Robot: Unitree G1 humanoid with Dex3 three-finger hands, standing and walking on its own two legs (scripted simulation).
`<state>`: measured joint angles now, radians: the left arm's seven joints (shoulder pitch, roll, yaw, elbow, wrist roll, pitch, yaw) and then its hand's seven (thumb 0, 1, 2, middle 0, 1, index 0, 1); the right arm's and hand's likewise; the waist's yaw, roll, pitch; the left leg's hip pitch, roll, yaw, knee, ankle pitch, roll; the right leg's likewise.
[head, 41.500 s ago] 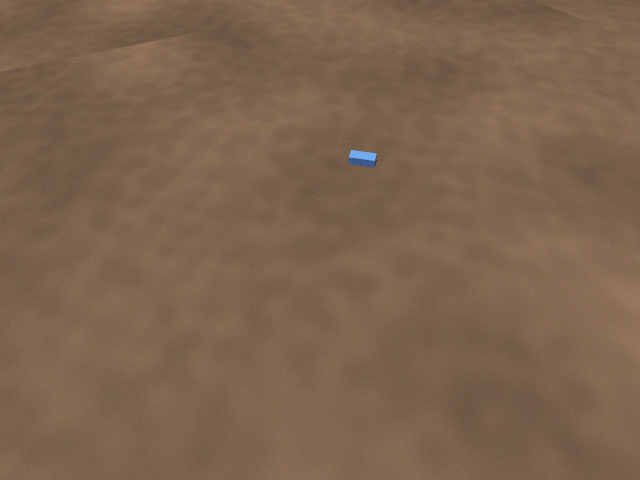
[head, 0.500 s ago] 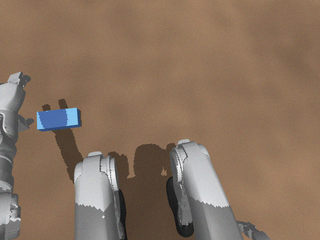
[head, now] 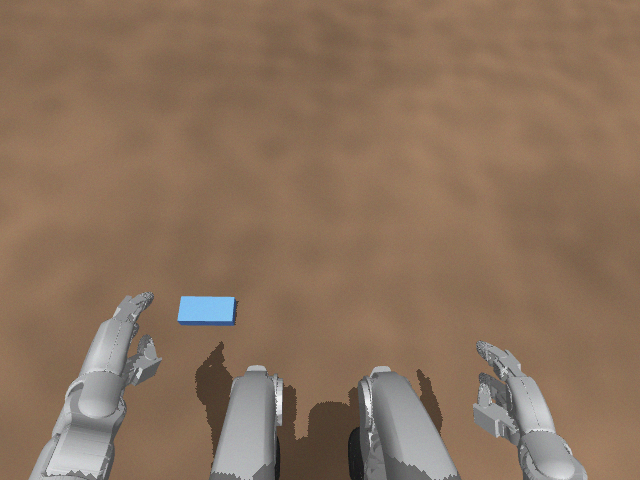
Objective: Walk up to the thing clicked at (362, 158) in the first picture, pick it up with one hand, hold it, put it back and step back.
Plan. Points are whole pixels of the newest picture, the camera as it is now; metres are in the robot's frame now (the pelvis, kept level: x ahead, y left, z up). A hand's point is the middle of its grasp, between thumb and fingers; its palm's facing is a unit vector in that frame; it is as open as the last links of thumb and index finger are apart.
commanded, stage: home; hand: left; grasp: from above
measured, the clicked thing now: (207, 311) +0.48 +0.26 -0.55
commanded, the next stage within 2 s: none
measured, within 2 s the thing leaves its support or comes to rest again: neither
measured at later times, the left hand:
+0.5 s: hand (121, 380) +0.23 +0.19 +0.10, palm faces +0.09 -0.97 -0.21, open 7.4 cm
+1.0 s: hand (126, 392) +0.22 +0.18 +0.10, palm faces +0.10 -0.98 -0.20, open 7.4 cm
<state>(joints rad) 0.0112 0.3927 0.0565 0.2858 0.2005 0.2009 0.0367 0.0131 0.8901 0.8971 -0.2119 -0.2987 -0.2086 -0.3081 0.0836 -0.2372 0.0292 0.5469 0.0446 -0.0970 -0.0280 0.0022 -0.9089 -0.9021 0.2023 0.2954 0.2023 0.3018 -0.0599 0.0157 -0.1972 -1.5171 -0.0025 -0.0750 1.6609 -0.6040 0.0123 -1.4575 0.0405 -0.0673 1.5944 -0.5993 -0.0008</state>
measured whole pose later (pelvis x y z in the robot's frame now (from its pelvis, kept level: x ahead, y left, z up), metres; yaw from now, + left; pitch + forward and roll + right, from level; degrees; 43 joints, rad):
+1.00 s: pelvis +0.07 -0.01 +0.15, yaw +4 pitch +10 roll -3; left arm 0.50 0.23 0.02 -0.11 -0.05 0.43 0.02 0.02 0.91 0.90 -0.20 -0.30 -0.20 -0.30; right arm 0.29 -0.22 0.05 0.52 0.01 -0.25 -0.19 0.01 -0.90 -0.90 0.21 0.30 0.21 0.30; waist -0.04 0.04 -0.16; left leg -0.69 0.00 -0.07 1.00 -0.48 0.00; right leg -0.63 0.04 -0.05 0.93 -0.47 -0.01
